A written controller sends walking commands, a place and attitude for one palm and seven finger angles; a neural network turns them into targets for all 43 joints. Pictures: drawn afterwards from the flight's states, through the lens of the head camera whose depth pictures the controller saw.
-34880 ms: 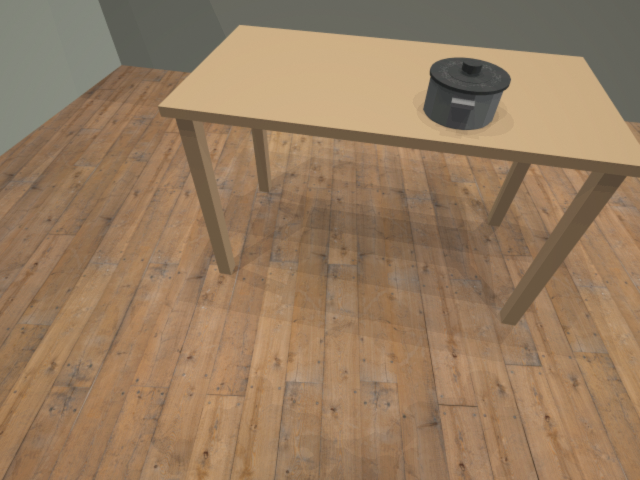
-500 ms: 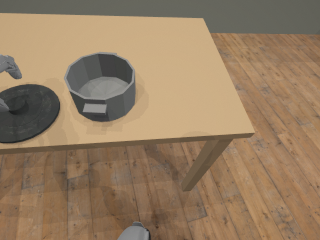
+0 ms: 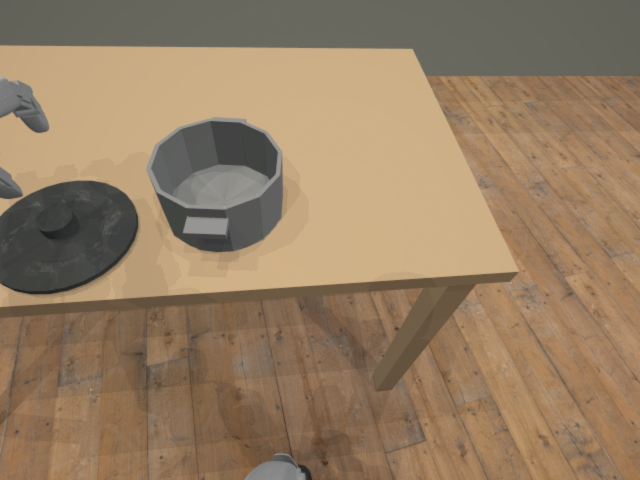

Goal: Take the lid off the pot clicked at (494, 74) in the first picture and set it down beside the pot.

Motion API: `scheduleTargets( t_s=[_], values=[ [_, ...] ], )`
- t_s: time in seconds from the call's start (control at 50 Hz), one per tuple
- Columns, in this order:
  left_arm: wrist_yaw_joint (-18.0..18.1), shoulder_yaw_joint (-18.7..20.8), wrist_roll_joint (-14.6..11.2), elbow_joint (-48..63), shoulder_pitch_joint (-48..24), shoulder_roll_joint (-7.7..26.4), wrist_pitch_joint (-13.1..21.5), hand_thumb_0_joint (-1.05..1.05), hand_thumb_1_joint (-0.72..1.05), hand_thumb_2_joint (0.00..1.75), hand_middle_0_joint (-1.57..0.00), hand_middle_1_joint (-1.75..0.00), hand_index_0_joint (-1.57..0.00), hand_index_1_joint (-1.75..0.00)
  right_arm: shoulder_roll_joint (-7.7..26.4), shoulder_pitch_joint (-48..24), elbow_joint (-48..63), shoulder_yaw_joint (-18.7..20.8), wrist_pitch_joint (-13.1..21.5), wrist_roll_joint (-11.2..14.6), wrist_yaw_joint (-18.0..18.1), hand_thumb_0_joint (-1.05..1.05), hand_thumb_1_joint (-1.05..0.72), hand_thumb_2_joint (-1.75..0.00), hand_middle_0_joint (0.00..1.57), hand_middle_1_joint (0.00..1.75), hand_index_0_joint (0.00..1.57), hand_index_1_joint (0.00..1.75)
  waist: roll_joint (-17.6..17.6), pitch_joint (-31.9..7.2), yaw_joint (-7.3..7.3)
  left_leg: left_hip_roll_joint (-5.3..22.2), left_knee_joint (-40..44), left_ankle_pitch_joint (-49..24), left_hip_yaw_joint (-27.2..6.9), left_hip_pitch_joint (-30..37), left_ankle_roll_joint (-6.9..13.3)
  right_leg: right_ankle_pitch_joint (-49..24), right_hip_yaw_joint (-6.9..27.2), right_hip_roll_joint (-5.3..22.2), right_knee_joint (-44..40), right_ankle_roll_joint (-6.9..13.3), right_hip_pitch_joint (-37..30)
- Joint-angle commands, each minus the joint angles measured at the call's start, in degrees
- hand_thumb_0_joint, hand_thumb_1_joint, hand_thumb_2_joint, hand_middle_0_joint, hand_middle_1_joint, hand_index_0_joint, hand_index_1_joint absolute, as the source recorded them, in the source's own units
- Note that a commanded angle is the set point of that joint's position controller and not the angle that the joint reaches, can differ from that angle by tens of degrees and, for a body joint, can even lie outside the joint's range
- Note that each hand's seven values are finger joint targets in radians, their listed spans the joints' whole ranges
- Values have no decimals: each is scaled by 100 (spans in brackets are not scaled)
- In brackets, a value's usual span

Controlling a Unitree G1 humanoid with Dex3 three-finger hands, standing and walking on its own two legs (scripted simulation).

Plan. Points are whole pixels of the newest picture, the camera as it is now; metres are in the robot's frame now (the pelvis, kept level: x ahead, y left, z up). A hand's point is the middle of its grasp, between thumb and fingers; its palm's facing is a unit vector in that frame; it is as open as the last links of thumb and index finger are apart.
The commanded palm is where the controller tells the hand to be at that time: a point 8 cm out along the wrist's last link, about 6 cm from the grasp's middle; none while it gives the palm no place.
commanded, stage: raise the empty hand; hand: left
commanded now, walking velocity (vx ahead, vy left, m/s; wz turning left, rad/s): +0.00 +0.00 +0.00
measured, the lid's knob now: (57, 222) +0.44 +0.36 +0.03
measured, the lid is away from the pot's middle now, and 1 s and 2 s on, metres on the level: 0.22 0.22 0.22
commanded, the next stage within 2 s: draw the hand back to the body in 0.50 s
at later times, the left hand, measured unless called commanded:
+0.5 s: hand out of the picture +0.44 +0.37 +0.20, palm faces -0.27 -0.13 -0.95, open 11.0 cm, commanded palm +0.46 +0.36 +0.26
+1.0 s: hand out of the picture +0.42 +0.36 +0.19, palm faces -0.25 -0.10 -0.96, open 11.0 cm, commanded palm +0.39 +0.35 +0.25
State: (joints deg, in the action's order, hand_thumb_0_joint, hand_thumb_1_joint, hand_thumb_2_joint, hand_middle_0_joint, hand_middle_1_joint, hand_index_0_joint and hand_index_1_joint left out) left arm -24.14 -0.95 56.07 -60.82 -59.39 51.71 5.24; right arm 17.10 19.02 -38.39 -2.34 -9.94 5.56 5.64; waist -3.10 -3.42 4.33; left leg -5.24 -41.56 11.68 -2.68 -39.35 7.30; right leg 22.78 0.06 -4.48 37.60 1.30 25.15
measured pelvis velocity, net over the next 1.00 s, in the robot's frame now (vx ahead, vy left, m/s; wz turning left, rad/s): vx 0.00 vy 0.01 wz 0.02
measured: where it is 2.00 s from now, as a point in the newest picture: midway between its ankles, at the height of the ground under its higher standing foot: outside the picture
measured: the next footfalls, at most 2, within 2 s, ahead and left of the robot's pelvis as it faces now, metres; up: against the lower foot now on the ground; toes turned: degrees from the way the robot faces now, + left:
none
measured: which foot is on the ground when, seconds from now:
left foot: down 0.00-1.00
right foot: down 0.00-1.00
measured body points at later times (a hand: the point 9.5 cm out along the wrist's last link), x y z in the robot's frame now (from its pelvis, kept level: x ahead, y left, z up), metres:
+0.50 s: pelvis +0.00 +0.01 +0.00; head +0.05 +0.03 +0.45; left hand +0.45 +0.37 +0.26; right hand +0.05 -0.27 -0.11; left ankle +0.08 +0.02 -0.71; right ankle -0.04 -0.15 -0.71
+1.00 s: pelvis +0.00 +0.01 +0.01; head +0.04 +0.02 +0.46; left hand +0.43 +0.37 +0.24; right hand +0.08 -0.26 -0.10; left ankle +0.08 +0.02 -0.71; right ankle -0.04 -0.15 -0.71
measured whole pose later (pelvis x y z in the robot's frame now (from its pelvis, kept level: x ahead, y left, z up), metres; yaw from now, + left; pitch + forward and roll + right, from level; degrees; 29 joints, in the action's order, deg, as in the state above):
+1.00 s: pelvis +0.00 +0.01 +0.01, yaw +1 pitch +7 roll -5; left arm -26.2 0.3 54.3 -48.8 -53.1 48.9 1.7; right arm 16.4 16.1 -35.7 -1.2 -11.0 5.1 3.1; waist -3.7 -2.4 3.1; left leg -6.7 -35.1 8.5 -2.5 -32.7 8.2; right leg 20.8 0.4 -2.7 32.8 2.0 19.3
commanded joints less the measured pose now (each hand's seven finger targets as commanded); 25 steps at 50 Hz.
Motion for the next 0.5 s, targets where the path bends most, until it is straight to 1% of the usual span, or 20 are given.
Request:
scheduleTargets(
  t_s=[0.0,0.02,0.06,0.08,0.1,0.12,0.14,0.18,0.2,0.22,0.24,0.26,0.28,0.3,0.32,0.34,0.38,0.4,0.44,0.48],
  values=[
    [157,375,-95,949,-2679,1738,-50,0,-7,76,-40,-77,-40,-77,1117,220,471,322,144,3,67,0,-90,-90,20,30,20,30,-695,-1931,3,589,778,80,-1037,3707,-434,-328,-249,-94,-573,286,1607],
    [189,381,-5,897,-2843,1809,-101,0,-7,76,-40,-77,-40,-77,1145,248,408,351,119,-20,57,0,-90,-90,20,30,20,30,-717,-2016,38,609,777,165,-1081,3756,-453,-285,-236,-69,-578,264,1652],
    [158,-42,18,768,-2992,1354,-226,0,-7,76,-40,-77,-40,-77,1112,242,394,346,146,0,41,0,-90,-90,20,30,20,30,-733,-1705,127,609,861,566,-1132,3681,-456,-156,-241,-51,-627,256,1813],
    [154,13,21,989,-3178,1447,-235,0,-7,76,-40,-77,-40,-77,1132,240,392,355,162,-4,26,0,-90,-90,20,30,20,30,-817,-1847,99,646,904,591,-1213,3803,-495,-160,-240,-41,-586,260,1802],
    [115,-72,-37,1125,-3105,1287,-190,0,-7,76,-40,-77,-40,-77,1091,154,471,318,220,-15,49,0,-90,-90,20,30,20,30,-895,-1959,24,659,913,315,-1241,4040,-531,-233,-240,-66,-512,282,1791],
    [143,75,8,1119,-3291,1507,-219,0,-7,76,-40,-77,-40,-77,1140,202,404,353,200,-32,49,0,-90,-90,20,30,20,30,-947,-2090,55,704,914,483,-1351,4118,-568,-189,-193,-37,-521,244,1871],
    [134,-98,3,928,-3292,1291,-260,0,-7,76,-40,-77,-40,-77,1104,241,375,342,219,-29,54,0,-90,-90,20,30,20,30,-910,-1992,101,656,912,510,-1333,4041,-558,-206,-208,-40,-544,259,1878],
    [96,40,-15,921,-3363,1468,-305,0,-7,76,-40,-77,-40,-77,1112,229,387,338,237,-24,48,0,-90,-90,20,30,20,30,-749,-1954,90,634,963,743,-1302,3874,-524,-179,-190,-15,-610,249,1735],
    [67,71,-69,1223,-3438,1512,-231,0,-7,76,-40,-77,-40,-77,1122,151,442,305,282,-33,77,0,-90,-90,20,30,20,30,-866,-2168,1,657,974,424,-1289,4074,-564,-300,-190,-26,-539,281,1635],
    [80,31,-12,1076,-3578,1502,-283,0,-7,76,-40,-77,-40,-77,1122,174,379,324,266,-36,69,0,-90,-90,20,30,20,30,-899,-2154,59,671,969,517,-1350,4112,-577,-251,-178,-18,-564,252,1738],
    [91,23,31,962,-3549,1480,-321,0,-7,76,-40,-77,-40,-77,1107,209,370,329,268,-38,58,0,-90,-90,20,30,20,30,-868,-2068,56,669,985,566,-1397,4066,-602,-235,-190,-8,-560,254,1769],
    [59,-157,18,893,-3620,1273,-374,0,-7,76,-40,-77,-40,-77,1097,206,352,327,281,-30,50,0,-90,-90,20,30,20,30,-759,-1981,98,657,1022,694,-1373,3975,-584,-209,-197,0,-602,246,1768],
    [56,-86,39,808,-3601,1369,-410,0,-7,76,-40,-77,-40,-77,1108,197,341,326,289,-29,45,0,-90,-90,20,30,20,30,-686,-1898,83,650,1041,867,-1344,3858,-559,-158,-175,16,-624,242,1721],
    [20,-132,-9,1047,-3608,1295,-367,0,-7,76,-40,-77,-40,-77,1104,126,402,302,326,-26,57,0,-90,-90,20,30,20,30,-728,-2042,12,684,1075,616,-1373,4046,-607,-248,-187,13,-549,266,1672],
    [47,-43,51,965,-3663,1413,-416,0,-7,76,-40,-77,-40,-77,1108,142,372,327,305,-47,46,0,-90,-90,20,30,20,30,-768,-2076,29,677,1063,750,-1412,4038,-608,-191,-162,19,-576,238,1702],
    [40,-262,63,863,-3747,1168,-457,0,-7,76,-40,-77,-40,-77,1093,170,350,323,312,-40,33,0,-90,-90,20,30,20,30,-809,-1959,79,673,1080,748,-1428,4027,-630,-201,-187,23,-562,251,1774],
    [15,-242,84,723,-3718,1213,-529,0,-7,76,-40,-77,-40,-77,1088,203,320,323,316,-47,14,0,-90,-90,20,30,20,30,-642,-1905,80,644,1088,852,-1322,3865,-580,-177,-185,41,-625,243,1660],
    [-8,-144,49,659,-3487,1272,-487,0,-7,76,-40,-77,-40,-77,1070,158,389,286,348,-46,37,0,-90,-90,20,30,20,30,-510,-1885,3,635,1076,623,-1280,3854,-575,-264,-184,29,-585,266,1542],
    [21,-186,132,291,-3475,1324,-573,0,-7,76,-40,-77,-40,-77,1088,224,323,282,292,-48,30,0,-90,-90,20,30,20,30,-303,-1677,93,609,1075,855,-1169,3512,-505,-176,-186,61,-664,240,1493],
    [4,-354,143,281,-3552,1160,-618,0,-7,76,-40,-77,-40,-77,1091,227,328,292,289,-35,10,0,-90,-90,20,30,20,30,-326,-1591,125,612,1103,932,-1139,3501,-481,-146,-187,61,-691,231,1532]
  ],
)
